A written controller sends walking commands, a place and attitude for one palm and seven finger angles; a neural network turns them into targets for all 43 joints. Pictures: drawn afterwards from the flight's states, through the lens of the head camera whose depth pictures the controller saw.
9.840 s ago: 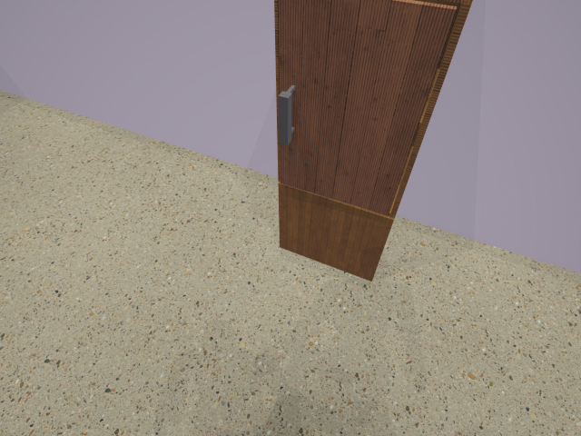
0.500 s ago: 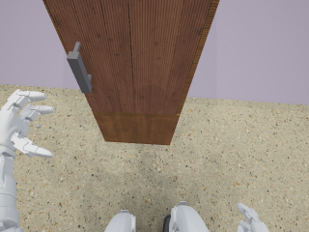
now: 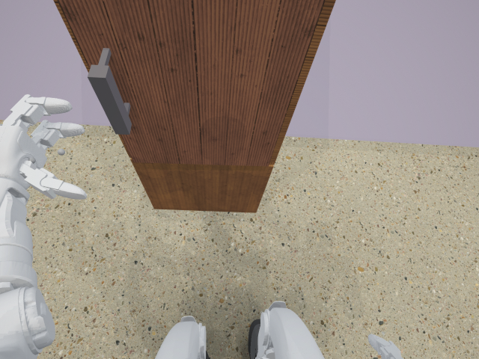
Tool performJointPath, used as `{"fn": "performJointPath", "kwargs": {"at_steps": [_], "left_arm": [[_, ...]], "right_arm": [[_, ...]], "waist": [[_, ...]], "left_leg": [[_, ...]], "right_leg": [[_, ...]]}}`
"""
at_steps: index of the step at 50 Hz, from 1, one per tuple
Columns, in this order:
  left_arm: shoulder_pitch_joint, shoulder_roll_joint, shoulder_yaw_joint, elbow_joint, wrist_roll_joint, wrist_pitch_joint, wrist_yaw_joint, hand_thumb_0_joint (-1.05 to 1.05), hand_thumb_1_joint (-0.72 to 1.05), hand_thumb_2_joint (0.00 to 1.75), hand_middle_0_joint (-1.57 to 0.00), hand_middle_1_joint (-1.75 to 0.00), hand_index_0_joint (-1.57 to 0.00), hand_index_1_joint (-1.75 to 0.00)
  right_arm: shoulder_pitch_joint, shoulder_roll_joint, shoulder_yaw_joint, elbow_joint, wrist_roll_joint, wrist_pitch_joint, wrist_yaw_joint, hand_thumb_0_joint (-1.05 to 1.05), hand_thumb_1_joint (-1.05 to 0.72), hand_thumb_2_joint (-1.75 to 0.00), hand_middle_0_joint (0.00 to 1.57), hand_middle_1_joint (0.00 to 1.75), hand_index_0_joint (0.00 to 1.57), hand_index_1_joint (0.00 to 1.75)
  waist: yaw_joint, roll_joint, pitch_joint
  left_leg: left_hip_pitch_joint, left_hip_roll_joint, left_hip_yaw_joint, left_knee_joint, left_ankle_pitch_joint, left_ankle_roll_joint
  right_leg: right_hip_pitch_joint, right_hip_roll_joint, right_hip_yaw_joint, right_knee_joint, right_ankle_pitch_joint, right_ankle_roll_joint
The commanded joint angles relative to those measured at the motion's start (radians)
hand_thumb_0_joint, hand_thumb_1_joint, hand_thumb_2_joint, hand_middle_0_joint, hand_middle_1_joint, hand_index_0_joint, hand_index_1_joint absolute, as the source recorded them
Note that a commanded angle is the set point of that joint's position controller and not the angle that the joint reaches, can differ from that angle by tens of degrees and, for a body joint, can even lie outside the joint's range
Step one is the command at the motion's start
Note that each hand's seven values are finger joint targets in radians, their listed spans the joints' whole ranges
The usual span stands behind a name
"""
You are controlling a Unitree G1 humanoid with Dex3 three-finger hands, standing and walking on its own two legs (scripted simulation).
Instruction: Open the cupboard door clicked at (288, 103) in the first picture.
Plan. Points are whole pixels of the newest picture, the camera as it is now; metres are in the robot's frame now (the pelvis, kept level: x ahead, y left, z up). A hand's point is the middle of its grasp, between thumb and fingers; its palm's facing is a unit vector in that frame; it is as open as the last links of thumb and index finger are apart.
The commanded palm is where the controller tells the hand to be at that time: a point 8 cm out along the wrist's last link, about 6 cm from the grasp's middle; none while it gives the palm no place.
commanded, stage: move the hooked fingers beside the handle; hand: left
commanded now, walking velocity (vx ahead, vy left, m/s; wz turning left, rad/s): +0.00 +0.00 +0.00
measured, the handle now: (115, 93) +0.56 +0.23 +0.04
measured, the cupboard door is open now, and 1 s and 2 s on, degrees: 1 1 1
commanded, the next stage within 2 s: slide the fingers in behind the handle in 1.46 s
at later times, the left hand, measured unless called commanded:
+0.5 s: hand (73, 119) +0.48 +0.28 +0.05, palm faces -0.01 -1.00 -0.03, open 14.0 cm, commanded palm +0.48 +0.32 +0.05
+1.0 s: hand (66, 110) +0.51 +0.30 +0.04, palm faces +0.02 -1.00 -0.02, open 14.0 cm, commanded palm +0.50 +0.32 +0.04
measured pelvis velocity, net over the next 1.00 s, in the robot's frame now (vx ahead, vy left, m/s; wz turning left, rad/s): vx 0.01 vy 0.01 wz -0.03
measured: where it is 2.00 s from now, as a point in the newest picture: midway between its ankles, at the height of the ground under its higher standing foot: outside the picture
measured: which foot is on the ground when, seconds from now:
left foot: down 0.00-1.00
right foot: down 0.00-1.00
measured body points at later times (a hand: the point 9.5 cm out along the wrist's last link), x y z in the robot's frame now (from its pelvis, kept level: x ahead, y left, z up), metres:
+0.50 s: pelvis -0.01 +0.01 -0.01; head +0.15 +0.04 +0.41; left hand +0.48 +0.33 +0.05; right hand +0.02 -0.27 -0.11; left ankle -0.02 +0.08 -0.65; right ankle +0.06 -0.12 -0.65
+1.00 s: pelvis +0.01 +0.01 -0.01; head +0.19 +0.05 +0.40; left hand +0.50 +0.35 +0.04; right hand +0.01 -0.26 -0.10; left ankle -0.02 +0.08 -0.65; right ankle +0.06 -0.12 -0.65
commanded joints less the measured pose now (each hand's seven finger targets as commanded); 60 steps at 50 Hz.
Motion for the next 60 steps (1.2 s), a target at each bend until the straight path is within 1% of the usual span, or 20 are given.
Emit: {"fn": "performJointPath", "kwargs": {"at_steps": [1,5,7,10,13,15,18,25,26,28,32,35,39,40,43,46,50,53,57,60], "left_arm": [[-0.388,0.317,0.056,-0.163,-0.009,-0.082,0.015,0.0,-0.5,0.3,-0.3,-1.2,-0.3,-1.2],[-0.442,0.377,0.09,-0.123,0.007,-0.097,0.028,0.0,-0.5,0.3,-0.3,-1.2,-0.3,-1.2],[-0.484,0.363,0.065,-0.111,0.015,-0.094,0.03,0.0,-0.5,0.3,-0.3,-1.2,-0.3,-1.2],[-0.462,0.418,0.106,-0.091,0.022,-0.091,0.024,0.0,-0.5,0.3,-0.3,-1.2,-0.3,-1.2],[-0.487,0.351,0.048,-0.079,0.022,-0.081,0.015,0.0,-0.5,0.3,-0.3,-1.2,-0.3,-1.2],[-0.503,0.392,0.071,-0.04,0.031,-0.071,0.019,0.0,-0.5,0.3,-0.3,-1.2,-0.3,-1.2],[-0.58,0.361,0.037,-0.015,0.035,-0.067,0.028,0.0,-0.5,0.3,-0.3,-1.2,-0.3,-1.2],[-0.739,0.472,0.061,0.024,0.085,-0.085,0.065,0.0,-0.5,0.3,-0.3,-1.2,-0.3,-1.2],[-0.732,0.489,0.07,0.028,0.093,-0.085,0.067,0.0,-0.5,0.3,-0.3,-1.2,-0.3,-1.2],[-0.765,0.485,0.059,0.033,0.095,-0.081,0.067,0.0,-0.5,0.3,-0.3,-1.2,-0.3,-1.2],[-0.715,0.52,0.074,0.096,0.113,-0.038,0.061,0.0,-0.5,0.3,-0.3,-1.2,-0.3,-1.2],[-0.63,0.54,0.105,0.067,0.104,-0.025,0.046,0.0,-0.5,0.3,-0.3,-1.2,-0.3,-1.2],[-0.629,0.547,0.114,0.039,0.09,-0.018,0.031,0.0,-0.5,0.3,-0.3,-1.2,-0.3,-1.2],[-0.626,0.582,0.147,0.015,0.088,-0.026,0.032,0.0,-0.5,0.3,-0.3,-1.2,-0.3,-1.2],[-0.65,0.579,0.158,-0.052,0.072,-0.055,0.029,0.0,-0.5,0.3,-0.3,-1.2,-0.3,-1.2],[-0.659,0.565,0.148,-0.034,0.075,-0.061,0.029,0.0,-0.5,0.3,-0.3,-1.2,-0.3,-1.2],[-0.615,0.477,0.074,-0.02,0.082,-0.042,0.017,0.0,-0.5,0.3,-0.3,-1.2,-0.3,-1.2],[-0.618,0.411,0.029,0.015,0.075,-0.02,0.011,0.0,-0.5,0.3,-0.3,-1.2,-0.3,-1.2],[-0.65,0.41,0.037,0.004,0.071,-0.027,0.042,0.0,-0.5,0.3,-0.3,-1.2,-0.3,-1.2],[-0.66,0.468,0.084,-0.003,0.082,-0.052,0.07,0.0,-0.5,0.3,-0.3,-1.2,-0.3,-1.2]], "right_arm": [[0.121,-0.19,-0.079,-0.062,-0.005,-0.012,-0.011,0.0,-0.9,-0.9,0.2,0.3,0.2,0.3],[0.135,-0.194,-0.075,-0.054,-0.011,0.007,-0.01,0.0,-0.9,-0.9,0.2,0.3,0.2,0.3],[0.135,-0.191,-0.069,-0.051,-0.012,0.016,-0.009,0.0,-0.9,-0.9,0.2,0.3,0.2,0.3],[0.154,-0.199,-0.071,-0.049,-0.015,0.032,-0.008,0.0,-0.9,-0.9,0.2,0.3,0.2,0.3],[0.159,-0.194,-0.07,-0.049,-0.015,0.045,-0.001,0.0,-0.9,-0.9,0.2,0.3,0.2,0.3],[0.168,-0.203,-0.069,-0.04,-0.017,0.058,-0.003,0.0,-0.9,-0.9,0.2,0.3,0.2,0.3],[0.173,-0.202,-0.065,-0.038,-0.018,0.063,-0.006,0.0,-0.9,-0.9,0.2,0.3,0.2,0.3],[0.198,-0.218,-0.052,-0.024,-0.03,0.076,-0.008,0.0,-0.9,-0.9,0.2,0.3,0.2,0.3],[0.203,-0.22,-0.05,-0.025,-0.031,0.08,-0.007,0.0,-0.9,-0.9,0.2,0.3,0.2,0.3],[0.21,-0.221,-0.046,-0.026,-0.034,0.084,-0.007,0.0,-0.9,-0.9,0.2,0.3,0.2,0.3],[0.224,-0.222,-0.038,-0.035,-0.035,0.104,-0.002,0.0,-0.9,-0.9,0.2,0.3,0.2,0.3],[0.233,-0.223,-0.043,-0.054,-0.034,0.116,0.006,0.0,-0.9,-0.9,0.2,0.3,0.2,0.3],[0.233,-0.218,-0.041,-0.063,-0.03,0.127,0.011,0.0,-0.9,-0.9,0.2,0.3,0.2,0.3],[0.232,-0.22,-0.047,-0.065,-0.032,0.127,0.011,0.0,-0.9,-0.9,0.2,0.3,0.2,0.3],[0.237,-0.218,-0.054,-0.059,-0.033,0.125,0.014,0.0,-0.9,-0.9,0.2,0.3,0.2,0.3],[0.237,-0.216,-0.053,-0.036,-0.035,0.124,0.018,0.0,-0.9,-0.9,0.2,0.3,0.2,0.3],[0.243,-0.21,-0.055,-0.025,-0.032,0.135,0.018,0.0,-0.9,-0.9,0.2,0.3,0.2,0.3],[0.24,-0.21,-0.055,-0.025,-0.031,0.139,0.015,0.0,-0.9,-0.9,0.2,0.3,0.2,0.3],[0.23,-0.207,-0.056,-0.03,-0.034,0.142,0.015,0.0,-0.9,-0.9,0.2,0.3,0.2,0.3],[0.232,-0.208,-0.059,-0.039,-0.038,0.138,0.014,0.0,-0.9,-0.9,0.2,0.3,0.2,0.3]], "waist": [[-0.004,0.139,-0.436],[-0.009,0.144,-0.46],[-0.025,0.154,-0.455],[-0.011,0.178,-0.503],[-0.031,0.201,-0.48],[-0.04,0.165,-0.454],[-0.07,0.153,-0.415],[-0.103,0.212,-0.466],[-0.091,0.237,-0.484],[-0.108,0.256,-0.504],[-0.104,0.229,-0.515],[-0.078,0.234,-0.56],[-0.089,0.192,-0.544],[-0.075,0.199,-0.55],[-0.079,0.243,-0.588],[-0.086,0.264,-0.55],[-0.088,0.31,-0.523],[-0.11,0.264,-0.469],[-0.105,0.255,-0.468],[-0.1,0.238,-0.506]], "left_leg": [[0.201,0.01,-0.099,-0.169,0.485,-0.058],[0.188,0.009,-0.103,-0.157,0.497,-0.056],[0.177,0.009,-0.104,-0.152,0.492,-0.053],[0.216,0.014,-0.111,-0.145,0.574,-0.062],[0.243,0.02,-0.119,-0.144,0.599,-0.065],[0.214,0.023,-0.124,-0.146,0.564,-0.062],[0.175,0.018,-0.124,-0.144,0.485,-0.051],[0.171,0.018,-0.141,-0.115,0.458,-0.058],[0.184,0.017,-0.144,-0.113,0.477,-0.064],[0.206,0.021,-0.153,-0.099,0.531,-0.068],[0.153,0.021,-0.141,-0.082,0.546,-0.056],[0.183,0.027,-0.136,-0.084,0.623,-0.057],[0.118,0.028,-0.118,-0.082,0.568,-0.035],[0.114,0.027,-0.117,-0.085,0.558,-0.034],[0.185,0.033,-0.127,-0.082,0.626,-0.042],[0.203,0.035,-0.131,-0.084,0.616,-0.047],[0.302,0.042,-0.149,-0.098,0.712,-0.068],[0.294,0.045,-0.158,-0.1,0.703,-0.068],[0.28,0.043,-0.162,-0.103,0.68,-0.078],[0.257,0.037,-0.155,-0.091,0.686,-0.076]], "right_leg": [[0.283,0.037,0.066,-0.067,0.186,-0.008],[0.293,0.041,0.068,-0.059,0.199,-0.008],[0.286,0.04,0.068,-0.057,0.201,-0.006],[0.292,0.042,0.065,-0.052,0.235,-0.007],[0.246,0.045,0.058,-0.057,0.223,-0.008],[0.239,0.046,0.055,-0.061,0.207,-0.003],[0.206,0.046,0.055,-0.063,0.173,-0.004],[0.154,0.048,0.054,-0.043,0.139,-0.005],[0.149,0.047,0.052,-0.036,0.137,-0.007],[0.128,0.049,0.046,-0.026,0.16,-0.009],[0.169,0.049,0.052,-0.023,0.205,-0.001],[0.208,0.051,0.053,-0.024,0.261,-0.001],[0.257,0.056,0.065,-0.032,0.292,0.001],[0.273,0.057,0.067,-0.033,0.287,0.0],[0.249,0.062,0.064,-0.03,0.298,-0.005],[0.215,0.064,0.06,-0.04,0.262,-0.003],[0.144,0.063,0.041,-0.054,0.246,-0.003],[0.105,0.064,0.03,-0.056,0.229,-0.004],[0.098,0.062,0.026,-0.051,0.21,-0.002],[0.142,0.063,0.036,-0.039,0.241,-0.004]]}}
